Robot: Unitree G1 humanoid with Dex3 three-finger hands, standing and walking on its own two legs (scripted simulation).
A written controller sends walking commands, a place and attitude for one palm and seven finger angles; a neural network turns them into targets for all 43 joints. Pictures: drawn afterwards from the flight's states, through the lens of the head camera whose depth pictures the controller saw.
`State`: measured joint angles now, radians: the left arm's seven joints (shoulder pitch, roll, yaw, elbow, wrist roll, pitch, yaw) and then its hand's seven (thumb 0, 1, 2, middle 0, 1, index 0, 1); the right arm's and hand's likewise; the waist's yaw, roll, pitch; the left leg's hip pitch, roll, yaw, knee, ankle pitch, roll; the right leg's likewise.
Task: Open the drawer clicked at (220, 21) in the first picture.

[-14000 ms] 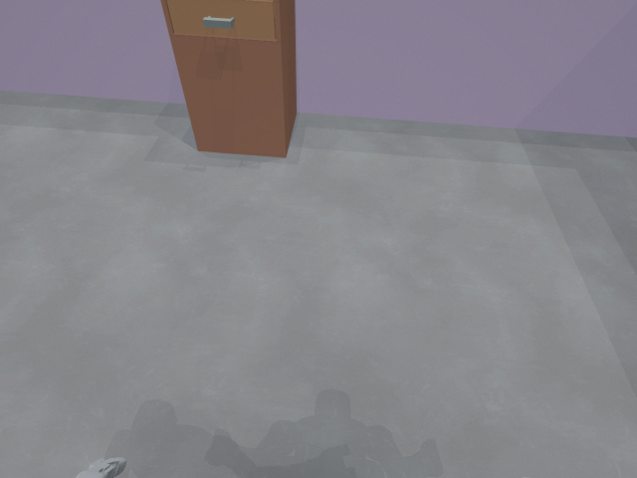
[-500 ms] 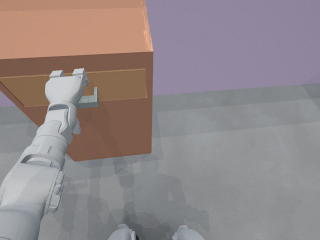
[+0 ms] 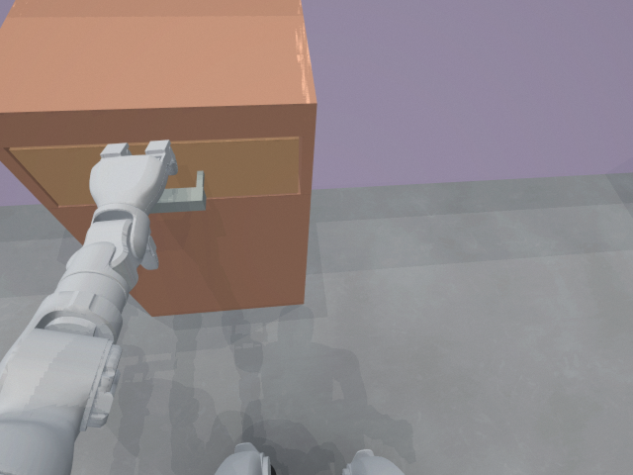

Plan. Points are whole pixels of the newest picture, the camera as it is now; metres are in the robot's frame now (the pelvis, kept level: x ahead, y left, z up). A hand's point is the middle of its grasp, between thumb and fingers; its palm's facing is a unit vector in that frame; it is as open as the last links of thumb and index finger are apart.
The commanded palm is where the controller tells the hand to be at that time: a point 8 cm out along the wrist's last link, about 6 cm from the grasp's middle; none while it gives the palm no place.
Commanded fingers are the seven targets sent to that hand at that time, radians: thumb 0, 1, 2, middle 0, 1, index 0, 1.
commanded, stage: move the hooked fingers above the handle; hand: left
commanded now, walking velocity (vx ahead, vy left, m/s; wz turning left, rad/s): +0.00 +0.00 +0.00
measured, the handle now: (170, 189) +0.55 +0.20 -0.05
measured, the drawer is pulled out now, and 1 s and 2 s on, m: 0.00 0.00 0.00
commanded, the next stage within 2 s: lower the fingers behind the handle in 0.30 s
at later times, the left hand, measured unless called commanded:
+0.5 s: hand (150, 202) +0.49 +0.21 +0.00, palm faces -0.08 -0.03 -1.00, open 13.8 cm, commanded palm +0.48 +0.20 +0.05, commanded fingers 0.00 -0.50 0.30 -0.30 -1.20 -0.30 -1.20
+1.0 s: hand (166, 214) +0.49 +0.20 -0.03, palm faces -0.08 -0.02 -1.00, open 13.8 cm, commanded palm +0.48 +0.19 +0.02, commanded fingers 0.00 -0.50 0.30 -0.30 -1.20 -0.30 -1.20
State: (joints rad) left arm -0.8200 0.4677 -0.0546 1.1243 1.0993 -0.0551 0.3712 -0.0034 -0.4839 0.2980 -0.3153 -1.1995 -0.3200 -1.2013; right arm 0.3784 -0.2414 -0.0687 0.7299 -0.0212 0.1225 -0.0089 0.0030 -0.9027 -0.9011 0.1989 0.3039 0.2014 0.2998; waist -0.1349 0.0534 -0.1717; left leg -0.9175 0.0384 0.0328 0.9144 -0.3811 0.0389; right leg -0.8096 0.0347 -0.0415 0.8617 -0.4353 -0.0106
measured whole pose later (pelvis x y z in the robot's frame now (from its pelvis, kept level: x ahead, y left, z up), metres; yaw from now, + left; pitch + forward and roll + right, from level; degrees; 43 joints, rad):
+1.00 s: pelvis -0.01 +0.00 -0.02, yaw -1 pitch +26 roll -3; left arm -0.86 0.46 -0.01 1.19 1.13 0.01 0.43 0.00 -0.48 0.30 -0.31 -1.20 -0.32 -1.20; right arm 0.34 -0.24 -0.05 0.72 -0.03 0.11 -0.01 0.00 -0.90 -0.90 0.20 0.30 0.20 0.30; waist -0.17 0.07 -0.19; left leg -1.05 0.05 0.04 1.02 -0.42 0.03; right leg -0.95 0.05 -0.04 0.98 -0.47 -0.02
